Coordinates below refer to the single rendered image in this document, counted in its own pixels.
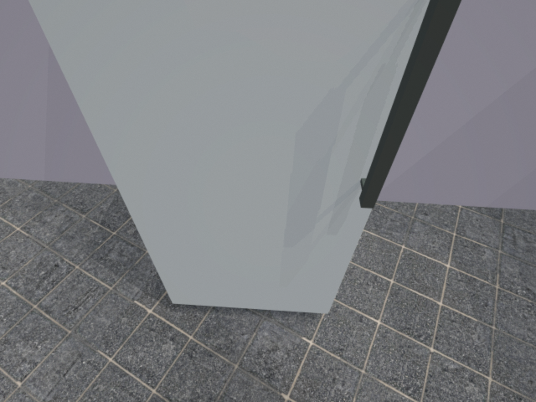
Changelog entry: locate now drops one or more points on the fridge door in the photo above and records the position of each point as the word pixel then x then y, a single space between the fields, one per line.
pixel 237 132

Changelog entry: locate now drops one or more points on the handle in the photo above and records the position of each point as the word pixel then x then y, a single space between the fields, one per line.
pixel 431 36

